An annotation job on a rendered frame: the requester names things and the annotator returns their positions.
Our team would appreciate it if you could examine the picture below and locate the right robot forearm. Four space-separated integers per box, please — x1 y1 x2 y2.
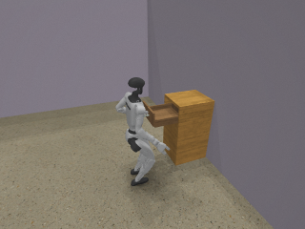
137 129 160 147

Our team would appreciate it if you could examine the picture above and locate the left robot forearm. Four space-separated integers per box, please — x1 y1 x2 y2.
121 106 127 114

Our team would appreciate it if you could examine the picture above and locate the left robot thigh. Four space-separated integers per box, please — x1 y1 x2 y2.
138 135 151 147

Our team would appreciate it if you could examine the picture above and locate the cabinet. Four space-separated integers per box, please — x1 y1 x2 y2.
163 90 214 166

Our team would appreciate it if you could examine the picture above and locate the robot right upper arm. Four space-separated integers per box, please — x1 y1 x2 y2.
134 103 146 134

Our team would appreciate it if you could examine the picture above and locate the drawer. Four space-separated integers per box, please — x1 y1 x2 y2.
142 100 179 128

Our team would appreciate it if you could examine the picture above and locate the robot right hand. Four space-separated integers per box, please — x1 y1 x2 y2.
156 142 170 156

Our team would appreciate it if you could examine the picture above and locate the right robot foot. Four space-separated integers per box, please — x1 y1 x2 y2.
131 177 149 186

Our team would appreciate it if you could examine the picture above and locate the robot left upper arm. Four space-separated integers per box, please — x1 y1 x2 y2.
115 92 132 113

